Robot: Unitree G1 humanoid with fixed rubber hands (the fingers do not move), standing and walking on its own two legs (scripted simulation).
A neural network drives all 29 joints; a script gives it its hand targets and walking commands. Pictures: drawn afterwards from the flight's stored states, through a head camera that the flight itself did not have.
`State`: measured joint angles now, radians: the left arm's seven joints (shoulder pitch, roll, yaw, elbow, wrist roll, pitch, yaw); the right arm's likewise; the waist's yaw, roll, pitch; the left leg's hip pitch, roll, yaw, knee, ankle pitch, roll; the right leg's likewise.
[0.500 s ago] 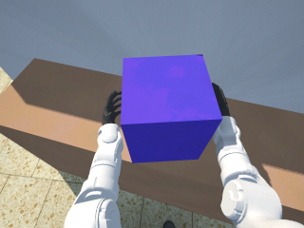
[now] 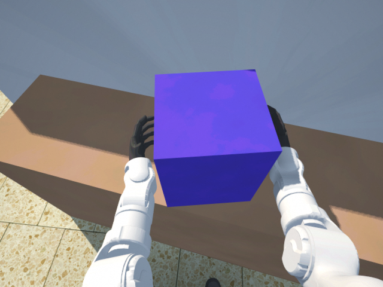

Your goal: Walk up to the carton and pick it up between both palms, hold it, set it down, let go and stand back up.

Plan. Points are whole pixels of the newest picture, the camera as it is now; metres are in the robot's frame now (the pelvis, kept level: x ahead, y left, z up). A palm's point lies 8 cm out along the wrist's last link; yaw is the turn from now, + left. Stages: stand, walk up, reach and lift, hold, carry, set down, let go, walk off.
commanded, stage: reach and lift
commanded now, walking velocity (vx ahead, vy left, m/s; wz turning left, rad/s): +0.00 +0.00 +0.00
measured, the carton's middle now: (207, 144) +0.40 -0.03 +0.01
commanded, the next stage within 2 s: none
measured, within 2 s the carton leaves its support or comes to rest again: leaves its support in 0.24 s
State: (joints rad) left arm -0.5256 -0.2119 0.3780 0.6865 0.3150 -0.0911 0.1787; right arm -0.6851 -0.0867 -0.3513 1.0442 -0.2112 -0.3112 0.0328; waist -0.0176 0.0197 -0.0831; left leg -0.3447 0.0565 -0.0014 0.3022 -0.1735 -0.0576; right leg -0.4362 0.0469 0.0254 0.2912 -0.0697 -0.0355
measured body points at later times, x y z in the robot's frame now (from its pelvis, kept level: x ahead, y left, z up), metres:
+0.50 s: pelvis -0.01 -0.01 +0.00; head +0.02 -0.01 +0.45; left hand +0.37 +0.14 +0.06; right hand +0.41 -0.16 +0.07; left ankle -0.03 +0.15 -0.75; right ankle +0.03 -0.09 -0.75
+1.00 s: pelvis -0.02 +0.00 +0.00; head -0.01 +0.00 +0.45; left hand +0.38 +0.14 +0.08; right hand +0.40 -0.16 +0.09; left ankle -0.03 +0.15 -0.75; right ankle +0.03 -0.09 -0.75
